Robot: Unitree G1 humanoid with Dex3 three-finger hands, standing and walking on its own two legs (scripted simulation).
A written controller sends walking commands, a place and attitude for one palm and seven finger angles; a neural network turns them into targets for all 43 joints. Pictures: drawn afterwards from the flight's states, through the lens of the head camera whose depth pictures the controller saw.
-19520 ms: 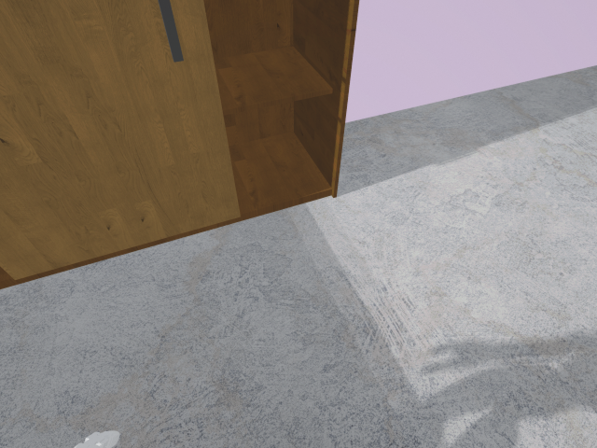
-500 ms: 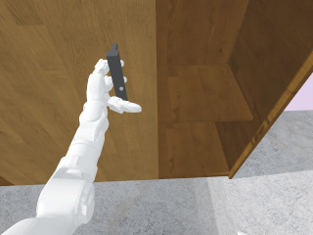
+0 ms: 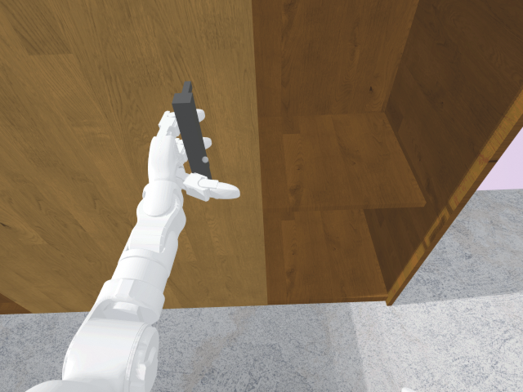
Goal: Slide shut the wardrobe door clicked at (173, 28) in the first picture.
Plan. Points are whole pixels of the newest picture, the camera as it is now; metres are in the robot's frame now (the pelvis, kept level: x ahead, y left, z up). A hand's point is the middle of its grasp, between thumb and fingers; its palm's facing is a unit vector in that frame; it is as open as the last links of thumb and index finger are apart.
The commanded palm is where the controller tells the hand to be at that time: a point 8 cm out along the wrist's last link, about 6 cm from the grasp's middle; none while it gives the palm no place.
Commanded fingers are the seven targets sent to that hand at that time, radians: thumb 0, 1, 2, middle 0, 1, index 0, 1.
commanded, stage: slide the fingers in behind the handle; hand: left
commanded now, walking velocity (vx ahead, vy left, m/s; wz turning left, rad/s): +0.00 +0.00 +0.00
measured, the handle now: (196, 139) +0.50 +0.11 +0.13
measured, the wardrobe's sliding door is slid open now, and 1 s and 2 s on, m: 0.46 0.46 0.46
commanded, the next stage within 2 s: grip the handle and tug to test in 0.44 s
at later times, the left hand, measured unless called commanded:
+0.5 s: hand (203, 158) +0.43 +0.09 +0.14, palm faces +0.02 -1.00 +0.00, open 14.3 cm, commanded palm +0.41 +0.13 +0.14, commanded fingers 0.00 -0.50 0.30 -0.30 -1.20 -0.30 -1.20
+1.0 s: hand (203, 157) +0.44 +0.09 +0.14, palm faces +0.02 -1.00 +0.00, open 9.5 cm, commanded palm +0.41 +0.13 +0.14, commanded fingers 0.00 0.62 0.78 -0.42 -1.36 -0.42 -1.36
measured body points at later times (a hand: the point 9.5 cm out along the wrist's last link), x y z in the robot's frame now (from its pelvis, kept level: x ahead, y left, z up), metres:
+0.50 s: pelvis +0.00 +0.00 +0.00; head +0.02 -0.01 +0.45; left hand +0.43 +0.14 +0.14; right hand +0.10 -0.24 -0.12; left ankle +0.00 +0.12 -0.73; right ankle -0.03 -0.09 -0.73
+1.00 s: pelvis +0.00 +0.01 +0.00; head +0.02 +0.00 +0.45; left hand +0.43 +0.14 +0.14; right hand +0.07 -0.24 -0.13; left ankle +0.00 +0.12 -0.73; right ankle -0.03 -0.09 -0.73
